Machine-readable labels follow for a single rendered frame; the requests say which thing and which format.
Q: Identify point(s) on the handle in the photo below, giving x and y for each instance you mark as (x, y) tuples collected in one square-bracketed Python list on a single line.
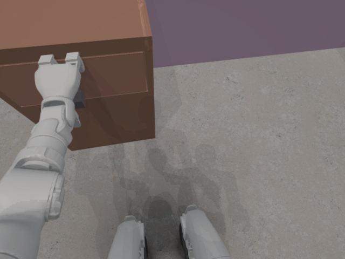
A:
[(79, 99)]

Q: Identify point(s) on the robot left upper arm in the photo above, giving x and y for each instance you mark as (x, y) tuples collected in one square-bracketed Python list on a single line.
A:
[(28, 199)]

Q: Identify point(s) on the robot left hand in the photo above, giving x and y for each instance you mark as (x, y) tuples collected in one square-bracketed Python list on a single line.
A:
[(53, 79)]

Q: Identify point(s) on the drawer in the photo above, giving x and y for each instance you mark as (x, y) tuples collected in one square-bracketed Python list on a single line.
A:
[(104, 75)]

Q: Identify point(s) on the right robot shin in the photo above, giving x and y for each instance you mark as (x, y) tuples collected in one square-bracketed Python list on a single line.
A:
[(188, 244)]

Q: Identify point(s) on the robot left forearm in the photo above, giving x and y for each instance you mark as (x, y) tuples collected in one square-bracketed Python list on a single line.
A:
[(50, 137)]

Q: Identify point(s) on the cabinet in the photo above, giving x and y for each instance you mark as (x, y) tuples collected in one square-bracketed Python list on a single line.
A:
[(33, 28)]

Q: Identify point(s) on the robot right thigh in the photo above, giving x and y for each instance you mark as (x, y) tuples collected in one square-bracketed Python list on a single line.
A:
[(205, 241)]

